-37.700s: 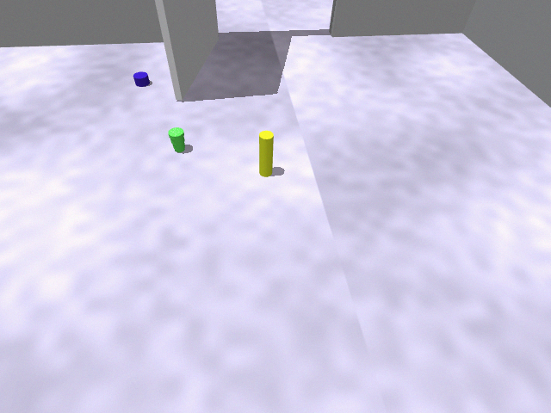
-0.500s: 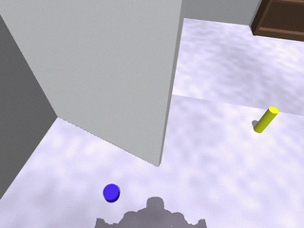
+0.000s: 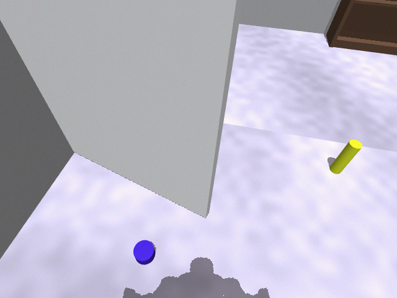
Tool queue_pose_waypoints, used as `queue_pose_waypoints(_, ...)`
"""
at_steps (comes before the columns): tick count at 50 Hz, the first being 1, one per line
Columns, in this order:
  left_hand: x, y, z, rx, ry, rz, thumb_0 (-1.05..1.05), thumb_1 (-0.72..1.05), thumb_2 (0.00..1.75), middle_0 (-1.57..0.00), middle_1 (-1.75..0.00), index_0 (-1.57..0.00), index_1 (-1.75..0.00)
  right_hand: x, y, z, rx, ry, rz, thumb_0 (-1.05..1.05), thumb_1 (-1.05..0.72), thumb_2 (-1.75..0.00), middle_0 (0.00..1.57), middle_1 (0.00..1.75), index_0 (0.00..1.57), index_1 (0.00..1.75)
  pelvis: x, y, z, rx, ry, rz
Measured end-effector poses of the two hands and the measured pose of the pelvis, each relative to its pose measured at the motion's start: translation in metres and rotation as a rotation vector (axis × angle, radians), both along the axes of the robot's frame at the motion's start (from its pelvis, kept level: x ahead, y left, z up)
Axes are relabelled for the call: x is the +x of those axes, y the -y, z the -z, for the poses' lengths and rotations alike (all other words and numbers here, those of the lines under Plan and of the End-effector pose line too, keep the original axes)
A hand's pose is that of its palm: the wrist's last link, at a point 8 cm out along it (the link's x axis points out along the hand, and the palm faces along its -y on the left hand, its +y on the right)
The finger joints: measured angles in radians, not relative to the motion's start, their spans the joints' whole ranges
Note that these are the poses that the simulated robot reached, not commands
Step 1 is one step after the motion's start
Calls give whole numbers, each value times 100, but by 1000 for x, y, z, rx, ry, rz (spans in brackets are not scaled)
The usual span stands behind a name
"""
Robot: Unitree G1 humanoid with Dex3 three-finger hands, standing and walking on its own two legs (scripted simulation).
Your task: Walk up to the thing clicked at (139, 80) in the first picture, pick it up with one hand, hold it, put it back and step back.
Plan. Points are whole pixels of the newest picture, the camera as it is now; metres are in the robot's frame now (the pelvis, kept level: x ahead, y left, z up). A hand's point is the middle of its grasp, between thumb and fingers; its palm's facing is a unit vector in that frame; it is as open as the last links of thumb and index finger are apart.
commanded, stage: stand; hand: left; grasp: from above
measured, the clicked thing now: (144, 252) +0.44 +0.23 -0.75
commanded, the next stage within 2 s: rise first in 0.78 s
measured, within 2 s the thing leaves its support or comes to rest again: neither
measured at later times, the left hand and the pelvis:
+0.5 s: hand out of the picture +0.07 +0.26 -0.16, palm faces -0.04 -0.94 -0.34, open 7.4 cm; pelvis +0.00 +0.00 +0.00, yaw +0 degrees
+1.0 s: hand out of the picture +0.11 +0.25 -0.16, palm faces +0.03 -0.94 -0.33, open 7.7 cm; pelvis +0.00 +0.00 -0.01, yaw +0 degrees
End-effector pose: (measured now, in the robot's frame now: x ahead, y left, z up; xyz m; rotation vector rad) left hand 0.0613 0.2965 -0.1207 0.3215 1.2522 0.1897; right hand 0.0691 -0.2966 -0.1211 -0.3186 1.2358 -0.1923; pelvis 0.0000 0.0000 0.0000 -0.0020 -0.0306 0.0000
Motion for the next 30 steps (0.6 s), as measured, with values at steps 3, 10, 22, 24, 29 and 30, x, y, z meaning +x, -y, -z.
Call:
queue_pose_waypoints(3,-1,0,1,-1,-4,-1,0,90,89,-21,-30,-21,-30,-2,0,0,-1,-5,0,0,-90,-90,20,30,21,30,0,0,0,0,0,0)
queue_pose_waypoints(10,0,-1,1,-2,-4,0,0,90,89,-21,-30,-21,-30,-2,-1,0,-2,-9,-1,0,-90,-90,20,30,21,30,1,-1,0,0,-1,1)
queue_pose_waypoints(22,7,-3,0,0,6,4,0,90,89,-21,-30,-21,-30,3,-4,0,-1,-1,-4,0,-90,-90,20,30,21,30,3,-3,0,1,-4,3)
queue_pose_waypoints(24,8,-3,0,1,8,5,0,90,89,-21,-30,-21,-30,4,-4,0,-1,1,-4,0,-90,-90,20,30,21,30,4,-3,0,1,-3,3)
queue_pose_waypoints(29,10,-4,-1,2,10,8,0,90,89,-21,-30,-21,-30,6,-4,0,-2,7,-4,0,-90,-90,20,30,21,30,5,-4,0,1,-4,4)
queue_pose_waypoints(30,10,-4,-1,2,11,7,0,90,89,-21,-30,-21,-30,6,-4,0,-2,7,-5,0,-90,-90,20,30,21,30,5,-4,0,1,-4,4)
